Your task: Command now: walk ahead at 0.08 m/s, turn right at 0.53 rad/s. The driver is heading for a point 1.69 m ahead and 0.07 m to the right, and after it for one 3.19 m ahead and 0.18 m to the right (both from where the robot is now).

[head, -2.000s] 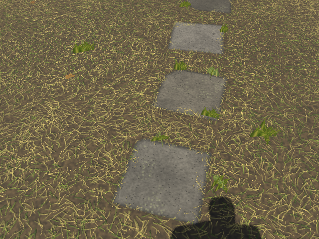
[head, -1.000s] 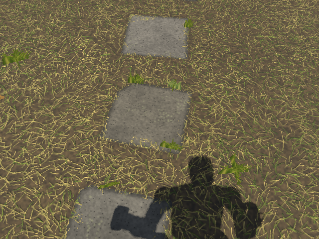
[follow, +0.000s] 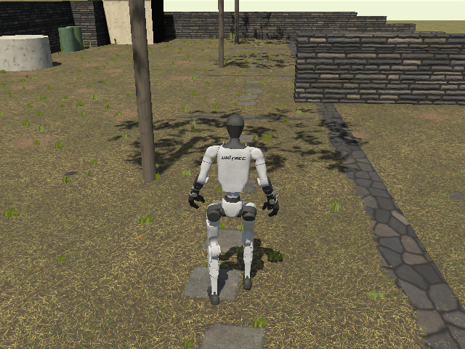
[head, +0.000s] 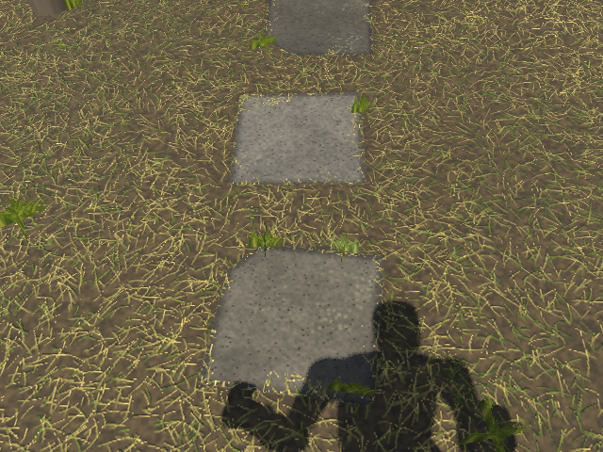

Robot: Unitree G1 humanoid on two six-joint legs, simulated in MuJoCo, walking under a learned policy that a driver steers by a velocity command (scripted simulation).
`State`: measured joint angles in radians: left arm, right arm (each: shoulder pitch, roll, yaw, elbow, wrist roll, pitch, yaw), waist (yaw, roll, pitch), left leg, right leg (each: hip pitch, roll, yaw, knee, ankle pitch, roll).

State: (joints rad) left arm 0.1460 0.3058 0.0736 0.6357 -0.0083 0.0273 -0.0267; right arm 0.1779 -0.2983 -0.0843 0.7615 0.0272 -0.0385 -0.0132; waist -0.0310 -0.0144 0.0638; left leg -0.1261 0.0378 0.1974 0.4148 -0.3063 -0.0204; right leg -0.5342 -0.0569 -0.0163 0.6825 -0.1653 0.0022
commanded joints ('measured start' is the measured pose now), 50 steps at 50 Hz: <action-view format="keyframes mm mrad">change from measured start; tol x32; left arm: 1 116 110 47 -61 5 3 -4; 50 23 163 55 -36 -2 -29 74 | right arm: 1 -81 -152 -37 -65 20 -7 0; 50 -63 -70 3 -123 1 70 42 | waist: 1 86 67 -124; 3 57 -349 -212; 22 12 -144 -181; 25 49 319 -88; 50 55 -144 -76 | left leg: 1 -40 223 -66 120 532 122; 4 -500 -73 -217 875 -431 -49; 22 -129 -68 -240 92 58 6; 25 -109 327 -711 -171 161 263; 38 -37 122 -498 -8 459 183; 46 -409 -25 -235 536 -290 -3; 50 -336 11 -177 450 -163 6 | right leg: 1 248 48 -32 -132 69 -65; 3 617 -235 409 -203 818 -280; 7 479 -206 436 -319 287 -278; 20 273 -91 487 -346 -63 -214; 25 -25 201 162 132 -434 -15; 30 -11 148 214 463 -267 77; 38 355 89 57 -348 -8 59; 47 429 -294 281 -301 433 -233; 50 376 -247 200 -377 10 -193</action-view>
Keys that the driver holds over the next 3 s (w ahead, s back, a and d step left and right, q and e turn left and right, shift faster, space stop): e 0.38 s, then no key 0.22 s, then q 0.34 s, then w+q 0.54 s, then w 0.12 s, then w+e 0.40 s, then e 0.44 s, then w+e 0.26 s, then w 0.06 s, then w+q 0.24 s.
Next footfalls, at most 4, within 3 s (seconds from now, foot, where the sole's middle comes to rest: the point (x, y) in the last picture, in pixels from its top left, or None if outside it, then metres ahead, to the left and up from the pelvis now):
0.04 right None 0.14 -0.11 -0.77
0.46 left None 0.13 0.12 -0.77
0.78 right None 0.03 -0.12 -0.77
1.10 left None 0.09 0.13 -0.77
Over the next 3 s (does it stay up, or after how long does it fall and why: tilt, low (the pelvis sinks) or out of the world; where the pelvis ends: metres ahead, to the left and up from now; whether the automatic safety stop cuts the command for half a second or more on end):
stays up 0.84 0.07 -0.01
